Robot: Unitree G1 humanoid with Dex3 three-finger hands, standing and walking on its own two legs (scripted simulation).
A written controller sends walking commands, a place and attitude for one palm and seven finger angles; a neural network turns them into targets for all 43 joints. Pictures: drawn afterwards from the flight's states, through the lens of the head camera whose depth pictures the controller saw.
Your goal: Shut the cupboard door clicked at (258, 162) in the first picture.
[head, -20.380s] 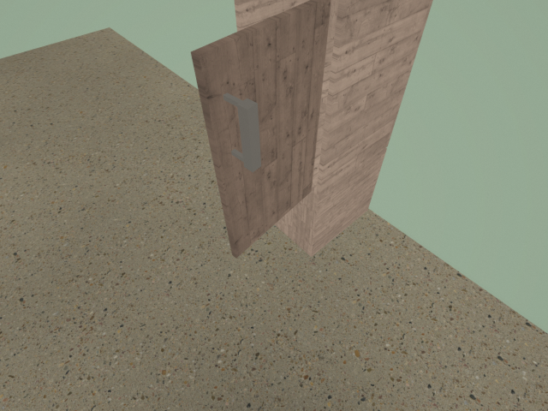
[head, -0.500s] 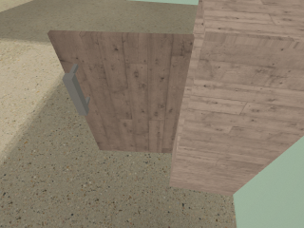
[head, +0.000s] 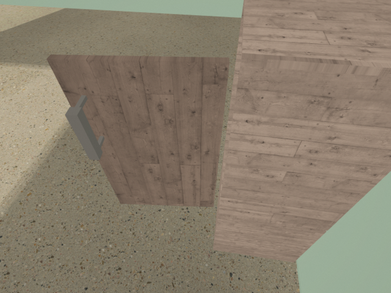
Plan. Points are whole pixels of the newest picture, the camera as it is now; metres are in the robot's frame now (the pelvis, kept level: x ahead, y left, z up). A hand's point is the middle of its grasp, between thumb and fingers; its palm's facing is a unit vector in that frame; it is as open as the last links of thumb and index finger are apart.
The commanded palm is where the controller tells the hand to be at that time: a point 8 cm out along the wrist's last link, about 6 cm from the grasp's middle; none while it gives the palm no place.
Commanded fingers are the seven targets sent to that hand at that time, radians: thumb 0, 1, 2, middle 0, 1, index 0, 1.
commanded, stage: come to a stop and stand still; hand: left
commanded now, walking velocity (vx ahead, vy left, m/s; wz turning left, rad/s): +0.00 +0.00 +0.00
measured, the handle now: (89, 128) +0.44 +0.28 +0.09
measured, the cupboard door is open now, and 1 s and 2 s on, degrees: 96 96 96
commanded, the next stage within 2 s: look again from close up in 0.20 s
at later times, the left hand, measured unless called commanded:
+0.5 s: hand out of the picture +0.02 +0.17 -0.17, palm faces +0.01 -0.98 -0.20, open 7.3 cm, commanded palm none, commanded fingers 0.00 0.90 0.90 -0.20 -0.30 -0.20 -0.30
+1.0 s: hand (105, 284) +0.15 +0.20 -0.07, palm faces +0.24 -0.96 -0.16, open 7.3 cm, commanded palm +0.11 +0.23 -0.06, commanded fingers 0.00 0.90 0.90 -0.33 -0.44 -0.33 -0.44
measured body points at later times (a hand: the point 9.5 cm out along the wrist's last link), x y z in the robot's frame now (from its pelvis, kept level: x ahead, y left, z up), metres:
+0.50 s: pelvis +0.01 +0.00 +0.00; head +0.03 +0.00 +0.45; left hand +0.02 +0.22 -0.16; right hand +0.01 -0.22 -0.16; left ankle -0.03 +0.10 -0.74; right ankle -0.01 -0.08 -0.74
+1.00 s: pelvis +0.00 +0.01 -0.01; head +0.01 +0.00 +0.44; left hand +0.14 +0.25 -0.05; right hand +0.07 -0.23 -0.14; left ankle -0.03 +0.10 -0.74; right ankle -0.01 -0.08 -0.74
